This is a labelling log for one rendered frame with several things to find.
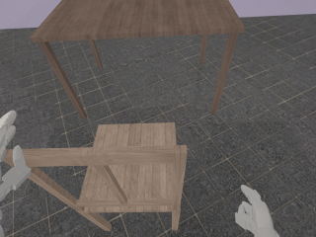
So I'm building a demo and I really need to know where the table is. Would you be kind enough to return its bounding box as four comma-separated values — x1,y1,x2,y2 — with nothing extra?
29,0,246,119

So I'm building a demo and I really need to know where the chair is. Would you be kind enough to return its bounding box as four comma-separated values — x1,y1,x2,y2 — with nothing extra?
3,122,188,231

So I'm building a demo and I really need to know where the left robot hand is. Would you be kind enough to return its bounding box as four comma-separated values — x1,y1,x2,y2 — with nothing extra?
0,110,32,201

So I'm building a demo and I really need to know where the right robot forearm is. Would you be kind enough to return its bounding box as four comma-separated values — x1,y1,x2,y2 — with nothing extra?
254,226,279,237

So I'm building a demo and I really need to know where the right robot hand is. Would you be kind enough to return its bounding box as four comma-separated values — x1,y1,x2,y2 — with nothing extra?
235,185,275,234

